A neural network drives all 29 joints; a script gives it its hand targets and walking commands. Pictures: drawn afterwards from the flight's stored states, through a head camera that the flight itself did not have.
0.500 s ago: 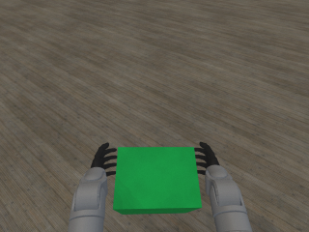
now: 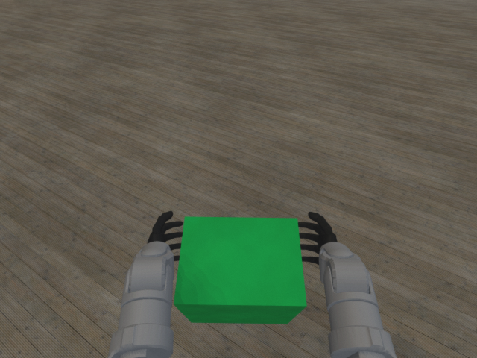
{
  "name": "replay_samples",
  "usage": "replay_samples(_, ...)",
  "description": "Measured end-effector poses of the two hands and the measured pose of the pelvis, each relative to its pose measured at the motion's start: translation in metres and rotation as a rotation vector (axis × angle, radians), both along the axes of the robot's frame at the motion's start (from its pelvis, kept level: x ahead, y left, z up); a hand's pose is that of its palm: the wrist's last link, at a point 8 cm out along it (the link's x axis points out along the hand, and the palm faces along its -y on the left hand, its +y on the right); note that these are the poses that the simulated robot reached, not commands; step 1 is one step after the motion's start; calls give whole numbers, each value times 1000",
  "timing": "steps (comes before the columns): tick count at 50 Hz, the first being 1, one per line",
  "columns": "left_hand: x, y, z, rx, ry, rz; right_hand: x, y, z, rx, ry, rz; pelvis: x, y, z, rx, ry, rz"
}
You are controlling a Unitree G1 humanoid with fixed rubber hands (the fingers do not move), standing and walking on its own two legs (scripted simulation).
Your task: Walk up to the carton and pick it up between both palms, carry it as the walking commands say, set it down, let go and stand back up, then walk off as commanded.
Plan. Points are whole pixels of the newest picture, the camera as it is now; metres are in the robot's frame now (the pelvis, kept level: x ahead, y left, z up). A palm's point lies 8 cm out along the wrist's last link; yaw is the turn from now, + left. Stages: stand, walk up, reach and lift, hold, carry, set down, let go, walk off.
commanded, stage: set down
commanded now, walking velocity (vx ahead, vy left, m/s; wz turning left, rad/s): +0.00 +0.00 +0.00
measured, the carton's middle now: (240, 274) +0.30 +0.01 -0.04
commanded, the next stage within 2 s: none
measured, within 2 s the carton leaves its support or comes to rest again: neither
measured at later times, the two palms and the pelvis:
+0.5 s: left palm (169, 280) +0.28 +0.15 -0.03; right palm (319, 266) +0.31 -0.14 -0.03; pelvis -0.03 -0.03 -0.02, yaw +2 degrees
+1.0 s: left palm (178, 291) +0.32 +0.15 -0.13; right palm (307, 282) +0.33 -0.14 -0.13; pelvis -0.04 +0.00 -0.07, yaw +1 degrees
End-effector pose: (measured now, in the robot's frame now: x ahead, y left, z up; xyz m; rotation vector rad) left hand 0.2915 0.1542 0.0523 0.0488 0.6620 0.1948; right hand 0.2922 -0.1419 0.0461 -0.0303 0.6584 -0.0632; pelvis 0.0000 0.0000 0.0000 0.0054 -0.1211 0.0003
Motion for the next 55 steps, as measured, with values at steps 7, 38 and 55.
replay_samples(7, -10, -1, -23, -6, 41, 25, 2, -1, -21, -9, 37, 25, -8, -9, -3, 9, 15, 8)
replay_samples(38, 9, -5, -141, -37, 33, 57, 29, 1, -133, -8, 22, -53, -37, -20, -45, -4, 431, 21)
replay_samples(55, 29, -3, -199, -60, 19, 68, 44, 3, -192, 0, 15, -72, -38, -1, -88, -6, 661, 18)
